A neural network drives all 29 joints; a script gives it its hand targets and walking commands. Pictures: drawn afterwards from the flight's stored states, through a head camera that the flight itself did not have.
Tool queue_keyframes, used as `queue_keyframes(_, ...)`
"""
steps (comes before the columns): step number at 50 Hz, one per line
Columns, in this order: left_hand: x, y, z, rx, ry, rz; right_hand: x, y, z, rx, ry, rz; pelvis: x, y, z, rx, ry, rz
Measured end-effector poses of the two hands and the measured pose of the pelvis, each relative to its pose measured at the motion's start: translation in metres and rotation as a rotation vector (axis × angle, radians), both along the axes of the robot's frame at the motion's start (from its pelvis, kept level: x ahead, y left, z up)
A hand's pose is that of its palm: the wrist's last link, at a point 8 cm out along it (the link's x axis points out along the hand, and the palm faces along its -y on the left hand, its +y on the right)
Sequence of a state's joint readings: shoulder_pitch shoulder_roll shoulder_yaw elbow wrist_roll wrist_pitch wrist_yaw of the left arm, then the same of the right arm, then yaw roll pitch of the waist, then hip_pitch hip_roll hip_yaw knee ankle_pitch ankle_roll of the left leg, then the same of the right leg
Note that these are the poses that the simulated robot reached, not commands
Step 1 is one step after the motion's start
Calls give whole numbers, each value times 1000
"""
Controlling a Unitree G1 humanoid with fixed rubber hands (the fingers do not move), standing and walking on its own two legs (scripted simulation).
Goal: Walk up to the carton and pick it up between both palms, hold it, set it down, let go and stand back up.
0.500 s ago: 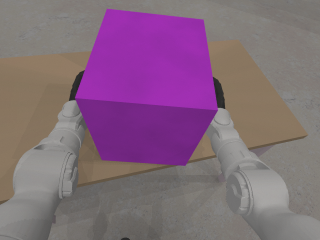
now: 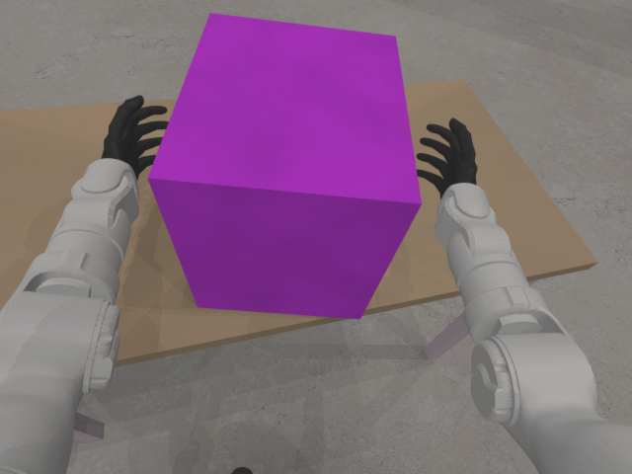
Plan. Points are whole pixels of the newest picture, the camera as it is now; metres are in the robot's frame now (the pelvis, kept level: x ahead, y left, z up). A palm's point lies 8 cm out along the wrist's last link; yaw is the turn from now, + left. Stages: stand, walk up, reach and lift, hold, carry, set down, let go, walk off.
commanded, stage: set down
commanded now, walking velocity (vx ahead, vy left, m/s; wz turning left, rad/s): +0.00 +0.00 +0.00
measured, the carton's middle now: (291, 178) +0.50 +0.02 +0.05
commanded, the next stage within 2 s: none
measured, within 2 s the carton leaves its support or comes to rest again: neither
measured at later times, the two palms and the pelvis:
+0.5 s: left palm (100, 140) +0.46 +0.23 +0.15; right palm (489, 157) +0.42 -0.19 +0.18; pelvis -0.02 +0.00 +0.01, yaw -1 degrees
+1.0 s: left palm (92, 171) +0.43 +0.23 +0.14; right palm (486, 196) +0.39 -0.19 +0.15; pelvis -0.02 +0.00 +0.01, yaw -1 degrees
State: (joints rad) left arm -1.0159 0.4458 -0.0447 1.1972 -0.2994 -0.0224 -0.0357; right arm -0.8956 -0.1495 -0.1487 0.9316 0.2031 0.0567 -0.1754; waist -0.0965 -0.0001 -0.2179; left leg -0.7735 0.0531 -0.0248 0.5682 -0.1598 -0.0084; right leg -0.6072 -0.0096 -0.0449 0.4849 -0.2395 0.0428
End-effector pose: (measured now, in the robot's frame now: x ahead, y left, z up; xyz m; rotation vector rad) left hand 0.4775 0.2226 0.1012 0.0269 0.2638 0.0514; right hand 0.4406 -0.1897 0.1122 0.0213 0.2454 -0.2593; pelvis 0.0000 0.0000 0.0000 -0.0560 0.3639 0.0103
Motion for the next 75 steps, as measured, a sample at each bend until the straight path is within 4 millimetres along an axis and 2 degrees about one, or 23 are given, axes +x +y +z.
queue_keyframes(12,-12,7,36,14,-19,-6,-10,-8,47,3,-39,0,-8,-2,5,3,-79,1)
queue_keyframes(17,-17,9,38,8,18,16,-15,-11,52,-3,10,-3,-14,-2,4,9,-90,1)
queue_keyframes(23,-18,6,48,-9,-2,11,-19,-6,64,0,-21,19,-19,-2,5,10,-97,-12)
queue_keyframes(31,-26,1,55,-4,0,-6,-26,0,70,14,-24,17,-23,0,8,10,-125,-15)
queue_keyframes(37,-34,1,54,-8,3,-13,-33,0,64,9,-10,25,-23,1,11,14,-159,-20)
queue_keyframes(48,-49,10,40,9,39,-7,-49,-5,42,17,18,21,-19,4,13,17,-209,-25)
queue_keyframes(54,-59,8,33,3,35,-28,-58,-4,31,23,15,36,-14,3,15,17,-231,-28)
queue_keyframes(59,-66,9,28,-4,43,-27,-62,-4,30,20,-4,37,-11,2,16,19,-240,-25)
queue_keyframes(75,-104,25,6,16,60,-17,-91,3,2,29,17,41,-6,-3,18,25,-300,-26)
